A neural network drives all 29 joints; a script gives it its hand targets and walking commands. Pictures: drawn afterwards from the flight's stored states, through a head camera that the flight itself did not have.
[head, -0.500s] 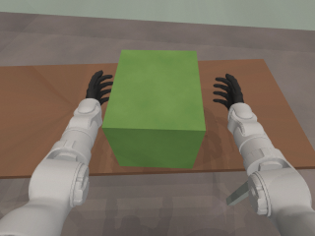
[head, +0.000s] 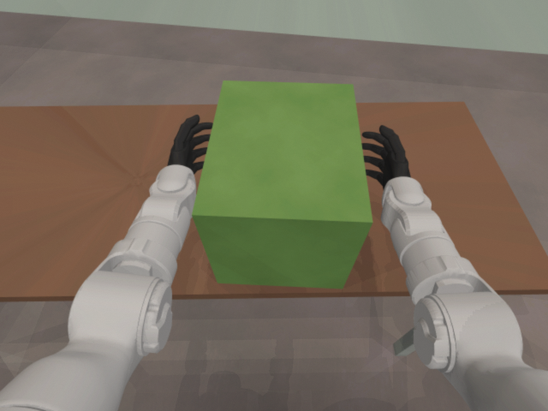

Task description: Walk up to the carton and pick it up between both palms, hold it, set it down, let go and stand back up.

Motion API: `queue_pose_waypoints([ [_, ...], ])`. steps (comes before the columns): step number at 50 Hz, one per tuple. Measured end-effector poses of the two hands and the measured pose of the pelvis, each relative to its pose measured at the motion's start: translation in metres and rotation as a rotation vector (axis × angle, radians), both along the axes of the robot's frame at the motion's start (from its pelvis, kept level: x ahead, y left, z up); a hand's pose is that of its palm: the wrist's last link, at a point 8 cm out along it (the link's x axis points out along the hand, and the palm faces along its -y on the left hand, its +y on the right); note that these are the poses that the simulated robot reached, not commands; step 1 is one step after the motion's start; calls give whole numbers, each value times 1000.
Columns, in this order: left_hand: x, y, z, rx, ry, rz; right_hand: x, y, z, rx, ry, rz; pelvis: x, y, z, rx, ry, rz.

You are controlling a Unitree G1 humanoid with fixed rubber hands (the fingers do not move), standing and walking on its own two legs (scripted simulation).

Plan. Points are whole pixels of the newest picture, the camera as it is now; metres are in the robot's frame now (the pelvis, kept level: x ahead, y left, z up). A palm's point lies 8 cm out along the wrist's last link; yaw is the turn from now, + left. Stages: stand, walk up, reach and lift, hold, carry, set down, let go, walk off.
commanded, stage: reach and lift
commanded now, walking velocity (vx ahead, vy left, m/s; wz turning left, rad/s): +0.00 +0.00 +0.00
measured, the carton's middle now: (283, 186) +0.46 -0.02 +0.03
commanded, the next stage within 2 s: none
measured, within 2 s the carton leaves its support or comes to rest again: leaves its support in 0.96 s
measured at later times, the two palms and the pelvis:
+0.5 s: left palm (184, 173) +0.44 +0.13 +0.10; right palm (390, 179) +0.43 -0.18 +0.08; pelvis +0.03 -0.01 +0.00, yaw +3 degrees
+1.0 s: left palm (193, 171) +0.44 +0.12 +0.10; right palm (400, 180) +0.42 -0.19 +0.09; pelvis +0.03 -0.01 +0.00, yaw +2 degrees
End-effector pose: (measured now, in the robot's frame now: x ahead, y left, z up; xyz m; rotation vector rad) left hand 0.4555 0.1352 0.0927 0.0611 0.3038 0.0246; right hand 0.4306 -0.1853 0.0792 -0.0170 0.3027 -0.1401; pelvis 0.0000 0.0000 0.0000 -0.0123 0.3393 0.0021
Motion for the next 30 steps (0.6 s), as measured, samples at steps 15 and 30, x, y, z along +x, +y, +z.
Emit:
queue_pose_waypoints([
  [15, -7, -6, 3, 36, -45, -5, -3, 7, 2, 10, -27, -43, 16, 0, 3, 14, -28, 37],
  [30, -14, -4, 2, 7, -45, -6, -5, 7, 1, -8, -52, -17, 29, -12, 5, 15, -93, 59],
])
